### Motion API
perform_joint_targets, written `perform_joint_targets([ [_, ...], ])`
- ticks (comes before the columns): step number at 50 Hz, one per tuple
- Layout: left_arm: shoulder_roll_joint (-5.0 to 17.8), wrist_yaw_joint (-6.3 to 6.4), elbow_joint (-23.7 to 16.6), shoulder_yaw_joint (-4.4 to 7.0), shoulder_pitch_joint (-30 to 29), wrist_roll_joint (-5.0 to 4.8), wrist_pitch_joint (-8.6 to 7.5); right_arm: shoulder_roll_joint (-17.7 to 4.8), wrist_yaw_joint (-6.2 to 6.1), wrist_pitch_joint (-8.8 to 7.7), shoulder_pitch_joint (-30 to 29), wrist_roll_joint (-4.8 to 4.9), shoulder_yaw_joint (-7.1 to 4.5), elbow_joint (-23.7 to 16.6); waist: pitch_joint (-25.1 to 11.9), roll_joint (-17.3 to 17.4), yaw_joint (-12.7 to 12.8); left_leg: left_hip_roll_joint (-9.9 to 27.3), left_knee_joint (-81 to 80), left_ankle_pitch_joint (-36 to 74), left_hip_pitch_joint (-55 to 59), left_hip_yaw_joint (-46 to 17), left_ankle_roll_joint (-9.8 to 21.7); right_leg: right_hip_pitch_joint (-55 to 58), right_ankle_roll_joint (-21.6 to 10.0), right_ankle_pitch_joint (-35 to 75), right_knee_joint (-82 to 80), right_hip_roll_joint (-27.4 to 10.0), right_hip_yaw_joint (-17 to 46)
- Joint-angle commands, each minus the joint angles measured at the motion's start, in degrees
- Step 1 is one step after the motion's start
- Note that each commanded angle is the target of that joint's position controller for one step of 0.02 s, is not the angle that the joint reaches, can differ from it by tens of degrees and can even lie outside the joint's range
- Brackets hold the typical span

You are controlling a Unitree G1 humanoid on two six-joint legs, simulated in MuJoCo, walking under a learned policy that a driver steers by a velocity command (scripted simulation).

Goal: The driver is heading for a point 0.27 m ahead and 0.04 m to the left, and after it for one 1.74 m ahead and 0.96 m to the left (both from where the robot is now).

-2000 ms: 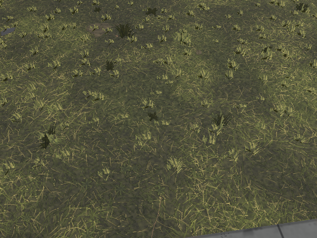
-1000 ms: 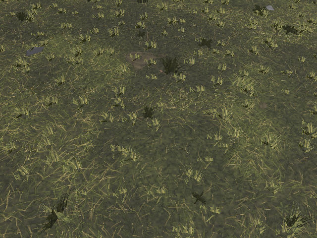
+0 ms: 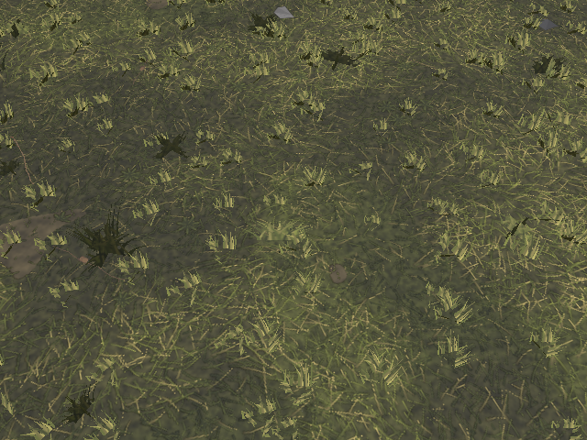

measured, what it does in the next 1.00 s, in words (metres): walks ahead, turning left: right foot, then left foot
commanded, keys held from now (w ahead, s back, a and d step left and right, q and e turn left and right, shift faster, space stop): w+q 0.04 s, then q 0.96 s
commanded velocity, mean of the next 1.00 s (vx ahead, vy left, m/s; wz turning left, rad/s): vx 0.14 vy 0.00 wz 0.55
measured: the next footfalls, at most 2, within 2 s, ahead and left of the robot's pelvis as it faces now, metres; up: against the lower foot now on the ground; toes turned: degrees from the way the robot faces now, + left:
right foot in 0.36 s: +0.37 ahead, -0.07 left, +0.00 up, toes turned +20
left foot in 0.80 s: +0.20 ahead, +0.14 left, +0.00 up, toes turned +30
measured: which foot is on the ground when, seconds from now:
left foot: down 0.00-0.38, up 0.40-0.78, down 0.80-1.00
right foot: up 0.00-0.34, down 0.36-0.80, up 0.82-1.00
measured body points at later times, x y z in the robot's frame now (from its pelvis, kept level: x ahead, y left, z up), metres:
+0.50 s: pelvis +0.21 -0.01 +0.01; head +0.25 -0.01 +0.45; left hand +0.34 +0.28 -0.07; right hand +0.40 -0.26 -0.11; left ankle +0.10 +0.08 -0.64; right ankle +0.33 -0.08 -0.73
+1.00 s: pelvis +0.20 +0.03 +0.02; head +0.21 +0.08 +0.46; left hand +0.17 +0.36 -0.10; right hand +0.48 -0.13 -0.06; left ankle +0.17 +0.12 -0.73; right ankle +0.31 -0.09 -0.64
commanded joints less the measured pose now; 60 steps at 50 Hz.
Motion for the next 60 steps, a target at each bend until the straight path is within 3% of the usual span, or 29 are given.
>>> perform_joint_targets([
  [1,6.65,-0.24,-7.93,0.96,-6.75,0.29,-3.33,-7.58,-0.8,0.65,8.7,-0.17,-2.34,-1.91,-5.59,0.7,-4.77,17.71,-15.92,-1.58,29.13,-29.17,12.19,-29.6,0.29,4.54,7.94,-5.55,3.33],
  [2,6.91,0.21,-8.12,1.47,-6.85,1.37,-3.12,-6.46,-0.96,0.56,7.29,-0.46,-1.9,-2.62,-4.48,0.5,-2.99,15.89,-17.05,4.6,24.38,-25.85,11.39,-26.04,0.78,6.7,3.63,-7.12,3.13],
  [5,5.27,1.1,-8.79,1.4,-5.48,1.72,-1.68,-7.49,-1.65,0.71,5.84,-0.73,-2.15,-3.43,-3.63,2.91,-0.08,13.63,-16.16,31.09,16.6,-19.55,11.48,-21.17,3.87,6.74,-2.32,-6.48,1.15],
  [7,3.86,1.59,-9.31,0.96,-7.62,1.78,-1.05,-9.6,-2.39,1.22,6.62,-0.36,-2.97,-2.94,-3.88,3.21,-0.19,10.73,-14.58,38.74,13.0,-14.75,9.68,-18.71,5.18,11.9,-10.13,-4.35,-0.43],
  [10,2.58,1.28,-9.93,0.42,-12.7,1.3,-0.75,-10.06,-3.63,3.14,9.28,0.69,-3.54,-1.97,-6.25,5.34,-2.34,6.91,-11.8,35.77,10.6,-12.82,4.97,-12.43,5.2,23.88,-21.81,-0.76,-1.02],
  [13,3.18,0.35,-11.23,0.53,-17.58,0.61,-0.65,-9.31,-4.58,4.73,11.49,0.85,-3.62,-1.54,-6.49,6.57,-3.97,7.19,-9.33,26.69,13.31,-17.41,2.99,-11.19,4.91,27.2,-28.89,1.03,0.6],
  [17,6.33,0.08,-10.63,1.63,-14.53,1.05,-1.63,-8.3,-5.15,5.26,7.59,0.45,-3.69,-4.08,-6.82,7.7,-0.69,7.65,-1.49,20.16,18.29,-24.85,2.11,-6.63,2.42,25.99,-37.26,-0.32,3.91],
  [18,7.4,0.4,-10.01,1.94,-11.22,1.61,-2.02,-6.92,-4.94,5.12,6.3,0.28,-3.22,-5.28,-9.27,6.0,1.06,5.06,4.74,17.35,15.82,-23.37,0.42,1.8,0.44,34.07,-40.54,-3.64,4.51],
  [19,10.13,1.13,-10.02,2.39,-7.13,2.69,-1.78,-3.88,-4.66,4.76,7.18,-0.85,-2.15,-6.81,-15.2,-1.77,1.67,0.54,18.3,-0.52,7.07,-17.85,-2.34,16.31,-4.05,54.65,-36.9,-14.56,12.64],
  [20,10.54,1.16,-9.13,2.27,-5.0,3.41,-0.81,-3.14,-4.29,4.69,18.37,0.26,-1.57,-6.5,-22.82,-16.78,-2.6,-5.9,31.3,-35.07,-5.94,-13.81,-5.36,30.58,-16.82,66.02,-34.96,-29.2,29.93],
  [21,7.92,1.15,-9.96,2.12,-6.8,1.24,0.22,-9.56,-3.88,5.22,20.85,0.03,-2.58,-4.48,-22.84,-11.9,-2.68,0.13,38.77,-32.3,-8.44,-12.12,-7.25,26.52,-17.69,50.47,-36.54,-30.67,33.2],
  [22,4.76,1.5,-11.21,1.19,-9.06,1.05,1.0,-12.32,-4.05,6.3,14.83,0.27,-3.62,-4.62,-16.11,-7.18,-0.76,1.57,42.24,-27.14,-10.38,-9.72,-9.03,20.93,-14.98,42.17,-37.66,-25.41,25.7],
  [23,4.01,1.59,-11.37,0.6,-11.23,1.38,1.98,-11.84,-4.49,7.5,12.11,0.27,-3.75,-4.92,-12.33,-3.76,-1.14,2.87,42.64,-23.28,-10.6,-8.01,-9.82,14.95,-12.65,34.73,-39.29,-21.93,20.46],
  [24,4.13,1.68,-11.46,0.44,-13.15,1.36,2.7,-11.27,-4.8,8.41,10.82,0.05,-3.82,-5.6,-8.73,-3.76,-1.51,3.85,42.32,-20.89,-10.07,-7.28,-10.23,9.18,-11.99,29.58,-41.17,-20.04,17.47],
  [26,5.91,1.87,-10.93,0.89,-14.68,2.2,3.37,-7.56,-4.63,9.01,11.27,0.24,-2.99,-6.3,-5.15,-6.41,-2.64,4.04,38.56,-17.25,-5.46,-3.86,-10.27,0.98,-10.93,26.81,-44.61,-15.68,9.79],
  [27,6.03,1.92,-10.6,1.02,-14.65,2.22,3.48,-6.3,-4.64,8.85,11.45,0.25,-2.68,-6.49,-5.4,-7.19,-2.62,4.09,35.8,-16.56,-4.62,-2.72,-10.29,0.95,-11.21,27.53,-45.04,-15.1,7.63],
  [31,7.41,2.16,-9.84,1.74,-14.66,1.58,3.7,-5.58,-4.2,8.33,7.8,-0.28,-2.04,-8.28,-8.19,-7.52,-1.34,6.96,25.21,-13.28,-1.4,-1.7,-9.63,3.42,-12.86,28.89,-45.25,-17.73,4.31],
  [35,9.5,1.94,-8.99,2.45,-13.99,0.96,4.4,-6.99,-2.97,8.36,6.36,-0.17,-2.21,-9.28,-8.09,-8.71,-0.77,7.21,16.18,-11.41,3.83,0.53,-7.65,3.34,-12.19,24.02,-45.24,-19.42,2.06],
  [37,10.16,1.79,-8.39,2.64,-13.79,0.22,4.61,-7.26,-2.39,8.45,7.1,-0.23,-2.46,-9.3,-7.71,-8.62,-1.62,6.59,9.37,-9.57,6.96,1.76,-5.89,3.56,-10.7,22.06,-43.43,-19.84,0.96],
  [39,9.29,1.82,-7.35,2.54,-12.79,-0.68,4.96,-7.66,-2.11,8.45,11.03,-0.52,-3.09,-7.7,-7.67,-7.03,-3.37,4.2,-0.85,-4.29,14.55,3.3,-2.89,0.34,-6.49,17.84,-38.01,-18.06,-2.19],
  [40,7.28,1.6,-6.09,2.22,-10.27,-0.64,5.24,-9.9,-2.38,8.39,12.66,-0.82,-3.83,-7.61,-5.61,-0.5,-3.3,7.56,-8.09,0.93,18.99,-4.05,0.09,-6.01,-1.52,10.6,-29.63,-14.89,-6.43],
  [41,3.95,1.01,-8.03,1.18,-8.9,2.06,5.15,-16.69,-3.46,8.39,12.08,-0.77,-5.1,-9.35,-4.14,18.64,-0.29,22.93,-11.0,16.02,24.98,-25.74,7.66,-21.87,5.19,-9.29,-11.29,-5.73,-12.61],
  [42,6.79,1.64,-10.39,2.14,-16.71,1.82,4.59,-17.44,-3.08,7.29,12.11,-3.05,-5.0,-10.62,-4.51,16.41,-5.37,26.32,-14.94,13.01,17.58,-32.02,14.58,-25.7,5.07,-12.84,-1.2,-2.25,-2.61],
  [43,8.18,1.98,-10.35,2.7,-17.64,0.71,4.61,-15.75,-2.92,6.15,9.38,-3.62,-4.46,-10.61,-3.33,11.44,-3.84,23.13,-15.5,8.19,15.85,-27.31,12.34,-25.51,4.06,-7.57,3.05,-3.52,0.15],
  [45,8.16,2.73,-7.63,3.19,-13.83,1.01,5.18,-11.88,-3.35,5.49,3.63,-1.31,-3.39,-11.23,-3.59,8.01,-0.96,18.04,-13.95,5.61,15.72,-21.14,6.71,-24.84,4.09,0.92,3.52,-4.57,1.02],
  [46,8.03,2.82,-7.32,3.28,-12.74,1.4,5.26,-11.08,-3.68,5.6,2.47,-0.86,-2.94,-11.5,-4.19,8.46,-0.31,16.71,-13.35,8.85,14.89,-19.57,6.35,-23.16,4.75,3.45,4.98,-4.08,0.7],
  [49,6.92,2.32,-7.52,2.93,-12.58,0.67,4.81,-9.95,-4.34,5.9,4.06,-1.13,-2.37,-11.39,-6.32,7.94,-0.46,15.0,-12.07,13.79,17.11,-18.7,6.8,-21.31,5.8,6.63,3.59,-2.79,0.77],
  [53,5.52,1.74,-8.42,2.01,-15.51,0.42,4.3,-11.5,-4.91,6.55,5.97,-0.76,-3.13,-11.17,-6.17,9.06,-2.26,14.41,-10.49,11.62,20.18,-21.57,7.06,-19.32,6.59,6.61,-9.94,-2.03,1.59],
  [60,6.62,0.05,-7.92,1.95,-13.31,-0.27,3.14,-11.99,-3.98,7.54,3.78,-0.45,-3.41,-12.09,-7.36,10.44,-2.41,14.12,-7.57,17.03,18.49,-28.89,7.74,-8.18,5.02,3.13,-23.89,-0.55,1.69],
])
Keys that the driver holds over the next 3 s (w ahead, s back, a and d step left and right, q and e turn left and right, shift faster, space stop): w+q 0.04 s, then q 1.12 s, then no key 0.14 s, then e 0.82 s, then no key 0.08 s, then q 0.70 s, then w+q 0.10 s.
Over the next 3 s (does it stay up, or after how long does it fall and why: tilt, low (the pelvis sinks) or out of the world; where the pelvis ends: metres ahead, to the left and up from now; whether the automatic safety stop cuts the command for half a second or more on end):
stays up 0.20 0.03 0.00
